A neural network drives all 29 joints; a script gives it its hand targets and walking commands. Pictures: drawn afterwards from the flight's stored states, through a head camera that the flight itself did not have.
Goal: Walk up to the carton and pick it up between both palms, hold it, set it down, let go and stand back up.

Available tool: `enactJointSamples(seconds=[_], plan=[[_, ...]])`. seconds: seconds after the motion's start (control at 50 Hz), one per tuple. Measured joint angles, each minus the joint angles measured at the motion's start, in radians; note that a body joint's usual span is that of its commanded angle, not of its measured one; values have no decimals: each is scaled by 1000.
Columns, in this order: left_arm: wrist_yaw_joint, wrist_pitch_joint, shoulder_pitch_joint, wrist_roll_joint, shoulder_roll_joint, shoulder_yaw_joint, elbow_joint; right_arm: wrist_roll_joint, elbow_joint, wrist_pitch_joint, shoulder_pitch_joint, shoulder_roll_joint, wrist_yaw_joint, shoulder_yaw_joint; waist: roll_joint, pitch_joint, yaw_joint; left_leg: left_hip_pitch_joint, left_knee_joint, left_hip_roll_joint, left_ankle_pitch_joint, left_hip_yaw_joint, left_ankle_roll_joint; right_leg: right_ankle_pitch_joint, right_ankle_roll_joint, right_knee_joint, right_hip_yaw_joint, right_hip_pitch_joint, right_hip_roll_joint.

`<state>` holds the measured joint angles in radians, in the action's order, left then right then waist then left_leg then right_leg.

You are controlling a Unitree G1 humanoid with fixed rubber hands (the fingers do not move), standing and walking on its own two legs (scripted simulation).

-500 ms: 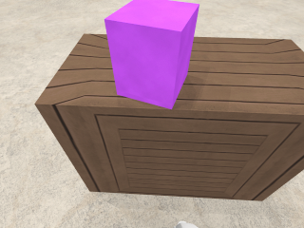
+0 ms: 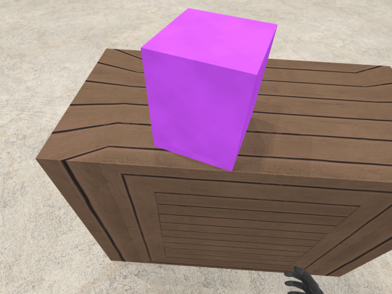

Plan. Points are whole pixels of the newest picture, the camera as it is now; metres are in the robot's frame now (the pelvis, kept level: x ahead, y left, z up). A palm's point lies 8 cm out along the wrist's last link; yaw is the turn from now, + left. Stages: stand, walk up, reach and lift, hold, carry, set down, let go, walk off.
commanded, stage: walk up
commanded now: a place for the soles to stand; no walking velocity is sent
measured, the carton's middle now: (210, 90) +0.52 -0.01 +0.15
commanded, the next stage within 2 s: reach and lift in 1.90 s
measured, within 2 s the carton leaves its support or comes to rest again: neither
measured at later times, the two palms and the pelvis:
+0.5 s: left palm out of the picture +0.15 +0.25 -0.07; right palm out of the picture +0.06 -0.27 -0.10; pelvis -0.01 +0.01 +0.01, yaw -6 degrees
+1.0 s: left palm out of the picture +0.13 +0.25 -0.09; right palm out of the picture +0.05 -0.27 -0.10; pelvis +0.03 +0.00 +0.01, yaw -8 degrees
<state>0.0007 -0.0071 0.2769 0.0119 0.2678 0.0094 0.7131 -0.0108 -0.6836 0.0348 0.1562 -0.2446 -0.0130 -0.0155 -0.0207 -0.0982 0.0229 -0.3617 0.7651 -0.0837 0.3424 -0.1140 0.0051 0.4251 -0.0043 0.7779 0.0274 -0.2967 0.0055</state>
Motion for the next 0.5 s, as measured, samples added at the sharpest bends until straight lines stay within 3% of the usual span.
enactJointSamples(seconds=[0.2, 0.5], plan=[[-9, 6, -40, -1, 9, -2, -33, -1, -2, 5, -19, -44, 0, 12, 25, 17, -23, 34, -86, -18, -38, -50, 0, -52, 1, -75, 48, 5, 19], [-21, -2, -58, -4, 13, 4, -45, 5, -40, 1, 87, -49, -8, 20, 30, 27, -45, 52, -127, -26, -59, -105, -7, -85, -6, -97, 101, -10, 30]])
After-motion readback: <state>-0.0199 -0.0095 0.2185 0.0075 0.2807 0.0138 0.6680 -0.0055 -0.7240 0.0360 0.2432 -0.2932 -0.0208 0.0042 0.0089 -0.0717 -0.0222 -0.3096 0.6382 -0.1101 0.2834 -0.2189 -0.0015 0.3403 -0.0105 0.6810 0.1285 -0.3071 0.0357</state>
